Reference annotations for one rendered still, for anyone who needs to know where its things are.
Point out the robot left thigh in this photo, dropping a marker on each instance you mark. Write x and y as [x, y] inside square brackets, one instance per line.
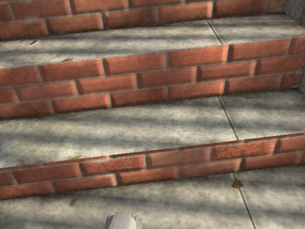
[123, 220]

